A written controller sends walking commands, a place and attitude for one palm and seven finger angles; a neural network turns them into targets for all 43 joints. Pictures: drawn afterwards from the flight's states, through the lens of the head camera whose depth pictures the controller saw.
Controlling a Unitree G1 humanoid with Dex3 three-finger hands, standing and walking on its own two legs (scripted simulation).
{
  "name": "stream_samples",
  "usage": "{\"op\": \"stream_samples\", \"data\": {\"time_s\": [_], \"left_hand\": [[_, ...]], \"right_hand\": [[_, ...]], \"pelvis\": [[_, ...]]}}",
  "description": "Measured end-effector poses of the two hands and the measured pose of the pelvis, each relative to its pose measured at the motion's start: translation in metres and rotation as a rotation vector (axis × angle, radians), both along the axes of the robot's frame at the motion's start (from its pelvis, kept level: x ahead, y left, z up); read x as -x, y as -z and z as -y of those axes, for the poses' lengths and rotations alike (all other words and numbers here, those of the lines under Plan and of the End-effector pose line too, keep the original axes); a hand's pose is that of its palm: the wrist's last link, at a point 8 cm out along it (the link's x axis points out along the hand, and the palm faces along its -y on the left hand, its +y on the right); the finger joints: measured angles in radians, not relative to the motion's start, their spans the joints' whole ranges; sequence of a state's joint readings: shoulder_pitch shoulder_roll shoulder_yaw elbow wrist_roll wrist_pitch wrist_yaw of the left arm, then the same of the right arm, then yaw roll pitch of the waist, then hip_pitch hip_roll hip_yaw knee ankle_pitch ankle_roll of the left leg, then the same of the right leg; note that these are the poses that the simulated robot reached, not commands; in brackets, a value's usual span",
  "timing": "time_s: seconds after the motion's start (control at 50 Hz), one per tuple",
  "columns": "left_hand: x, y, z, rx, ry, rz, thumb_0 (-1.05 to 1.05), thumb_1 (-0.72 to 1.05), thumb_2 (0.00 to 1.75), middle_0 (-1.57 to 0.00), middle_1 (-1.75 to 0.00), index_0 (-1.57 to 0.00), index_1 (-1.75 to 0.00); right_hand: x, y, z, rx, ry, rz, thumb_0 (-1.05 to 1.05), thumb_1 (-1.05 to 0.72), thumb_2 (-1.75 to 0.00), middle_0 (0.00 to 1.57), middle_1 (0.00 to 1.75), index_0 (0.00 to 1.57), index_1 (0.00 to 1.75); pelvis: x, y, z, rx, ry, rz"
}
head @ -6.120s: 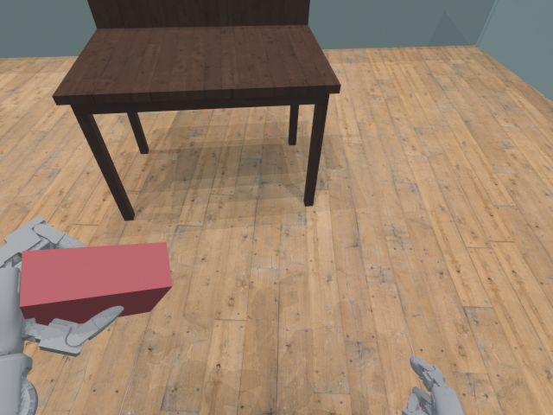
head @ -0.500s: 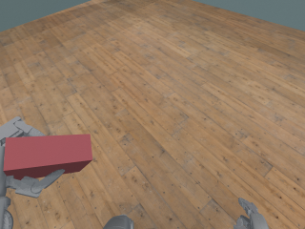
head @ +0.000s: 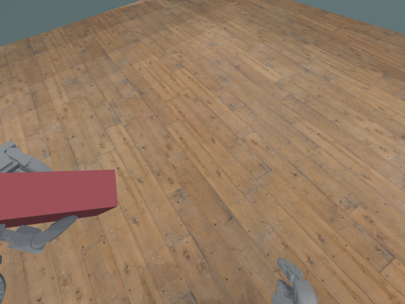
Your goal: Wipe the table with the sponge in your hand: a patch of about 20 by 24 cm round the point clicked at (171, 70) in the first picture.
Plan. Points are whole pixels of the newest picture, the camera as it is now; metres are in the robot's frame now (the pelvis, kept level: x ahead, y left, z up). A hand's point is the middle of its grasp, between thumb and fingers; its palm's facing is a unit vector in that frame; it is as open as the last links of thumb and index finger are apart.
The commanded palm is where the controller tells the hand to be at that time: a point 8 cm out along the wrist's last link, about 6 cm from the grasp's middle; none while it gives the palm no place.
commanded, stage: walk to a spot facing it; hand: left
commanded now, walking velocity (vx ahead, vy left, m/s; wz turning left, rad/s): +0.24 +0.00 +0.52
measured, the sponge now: (74, 197) +0.23 +0.21 +0.17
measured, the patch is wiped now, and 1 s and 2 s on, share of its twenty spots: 0.00 0.00 0.00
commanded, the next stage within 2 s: turn to face it in 0.20 s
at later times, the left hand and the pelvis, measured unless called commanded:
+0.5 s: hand (28, 154) +0.28 +0.30 +0.19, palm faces +0.53 -0.75 -0.40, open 9.3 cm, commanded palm +0.22 +0.32 +0.19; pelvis +0.09 +0.02 +0.00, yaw +6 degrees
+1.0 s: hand (139, 131) +0.35 +0.14 +0.18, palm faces +0.19 -0.84 -0.51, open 9.3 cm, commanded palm +0.29 +0.20 +0.19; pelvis +0.09 -0.05 +0.01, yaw -10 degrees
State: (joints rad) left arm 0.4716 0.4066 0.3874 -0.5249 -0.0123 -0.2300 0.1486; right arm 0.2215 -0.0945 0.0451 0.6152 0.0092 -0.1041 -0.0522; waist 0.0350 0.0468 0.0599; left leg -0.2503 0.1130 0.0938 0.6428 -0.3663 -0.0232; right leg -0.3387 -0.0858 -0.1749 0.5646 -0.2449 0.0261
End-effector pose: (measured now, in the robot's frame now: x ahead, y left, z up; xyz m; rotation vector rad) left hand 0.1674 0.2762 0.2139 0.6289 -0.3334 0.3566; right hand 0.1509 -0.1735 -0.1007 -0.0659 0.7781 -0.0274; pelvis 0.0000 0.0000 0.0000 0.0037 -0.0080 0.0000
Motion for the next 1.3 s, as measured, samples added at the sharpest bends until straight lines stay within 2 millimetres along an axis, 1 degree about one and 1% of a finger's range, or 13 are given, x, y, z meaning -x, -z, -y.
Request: {"op": "stream_samples", "data": {"time_s": [0.1, 0.2, 0.28, 0.38, 0.48, 0.58, 0.66, 0.74, 0.84, 0.94, 1.04, 1.16, 1.3], "left_hand": [[-0.021, 0.02, 0.004, 0.094, -0.05, -0.048, 0.0, -0.42, 1.0, -0.83, -1.34, -0.82, -1.35], [-0.033, 0.02, 0.003, 0.104, -0.051, -0.088, 0.0, -0.42, 1.0, -0.83, -1.34, -0.82, -1.35], [-0.04, 0.012, -0.009, 0.082, -0.055, -0.048, 0.0, -0.42, 1.0, -0.83, -1.34, -0.82, -1.35], [-0.05, 0.016, -0.038, 0.066, -0.077, 0.06, 0.0, -0.42, 1.0, -0.83, -1.34, -0.82, -1.35], [-0.068, 0.016, -0.055, 0.077, -0.098, 0.089, 0.0, -0.42, 1.0, -0.83, -1.34, -0.82, -1.35], [-0.079, 0.0, -0.037, 0.104, -0.055, 0.089, 0.0, -0.42, 1.0, -0.83, -1.34, -0.82, -1.35], [-0.092, -0.003, -0.022, 0.091, -0.033, 0.036, 0.0, -0.42, 1.0, -0.83, -1.34, -0.82, -1.35], [-0.112, 0.007, -0.002, 0.08, -0.036, -0.04, 0.0, -0.42, 1.0, -0.83, -1.34, -0.82, -1.35], [-0.136, 0.021, 0.044, 0.074, 0.034, -0.071, 0.0, -0.42, 1.0, -0.83, -1.34, -0.82, -1.35], [-0.147, 0.02, 0.082, 0.076, 0.156, -0.111, 0.0, -0.42, 1.0, -0.83, -1.34, -0.82, -1.35], [-0.151, 0.004, 0.096, 0.016, 0.239, -0.096, 0.0, -0.42, 1.0, -0.83, -1.34, -0.82, -1.35], [-0.149, 0.001, 0.097, 0.039, 0.259, -0.061, 0.0, -0.42, 1.0, -0.83, -1.34, -0.82, -1.35], [-0.137, 0.016, 0.1, 0.117, 0.337, -0.048, 0.0, -0.42, 1.0, -0.83, -1.34, -0.82, -1.35]], "right_hand": [[-0.027, 0.009, 0.04, 0.082, -0.018, -0.063, 0.01, -0.9, -0.9, 0.21, 0.3, 0.21, 0.3], [-0.052, -0.018, 0.075, 0.202, 0.01, -0.069, 0.02, -0.91, -0.9, 0.2, 0.3, 0.21, 0.3], [-0.075, -0.038, 0.084, 0.291, -0.004, -0.052, 0.02, -0.91, -0.9, 0.2, 0.3, 0.2, 0.3], [-0.113, -0.04, 0.067, 0.338, -0.005, 0.013, 0.01, -0.91, -0.9, 0.2, 0.3, 0.2, 0.3], [-0.138, -0.037, 0.016, 0.216, -0.052, 0.043, 0.01, -0.91, -0.9, 0.19, 0.3, 0.2, 0.3], [-0.148, -0.042, -0.027, 0.083, -0.127, 0.088, 0.01, -0.91, -0.9, 0.2, 0.3, 0.21, 0.3], [-0.15, -0.041, -0.033, 0.012, -0.133, 0.107, 0.01, -0.9, -0.9, 0.2, 0.3, 0.21, 0.3], [-0.146, -0.03, -0.009, -0.017, -0.097, 0.104, 0.01, -0.9, -0.9, 0.21, 0.3, 0.21, 0.3], [-0.133, -0.007, 0.055, 0.022, -0.013, 0.072, 0.01, -0.9, -0.9, 0.21, 0.3, 0.21, 0.3], [-0.096, -0.012, 0.122, 0.123, 0.145, -0.006, 0.01, -0.91, -0.9, 0.2, 0.3, 0.21, 0.3], [-0.05, -0.024, 0.164, 0.19, 0.277, -0.052, 0.01, -0.91, -0.9, 0.2, 0.3, 0.2, 0.3], [-0.004, -0.031, 0.173, 0.208, 0.341, -0.092, 0.01, -0.91, -0.9, 0.19, 0.3, 0.2, 0.3], [0.026, -0.032, 0.145, 0.19, 0.346, -0.089, 0.01, -0.91, -0.9, 0.2, 0.3, 0.2, 0.3]], "pelvis": [[-0.016, 0.0, 0.007, -0.003, -0.036, 0.023], [-0.037, -0.012, 0.008, -0.021, -0.075, 0.007], [-0.055, -0.013, 0.002, -0.026, -0.106, -0.009], [-0.078, 0.006, -0.018, -0.011, -0.126, -0.002], [-0.088, 0.001, -0.02, 0.009, -0.117, 0.013], [-0.098, -0.011, -0.019, 0.028, -0.075, 0.005], [-0.103, -0.015, -0.011, 0.032, -0.032, 0.001], [-0.106, -0.011, 0.007, 0.016, 0.018, 0.005], [-0.102, 0.004, 0.032, 0.005, 0.061, 0.018], [-0.093, -0.002, 0.042, -0.031, 0.136, 0.008], [-0.086, -0.008, 0.048, -0.042, 0.191, -0.01], [-0.074, -0.011, 0.046, -0.054, 0.257, -0.029], [-0.052, -0.006, 0.031, -0.047, 0.326, -0.041]]}}
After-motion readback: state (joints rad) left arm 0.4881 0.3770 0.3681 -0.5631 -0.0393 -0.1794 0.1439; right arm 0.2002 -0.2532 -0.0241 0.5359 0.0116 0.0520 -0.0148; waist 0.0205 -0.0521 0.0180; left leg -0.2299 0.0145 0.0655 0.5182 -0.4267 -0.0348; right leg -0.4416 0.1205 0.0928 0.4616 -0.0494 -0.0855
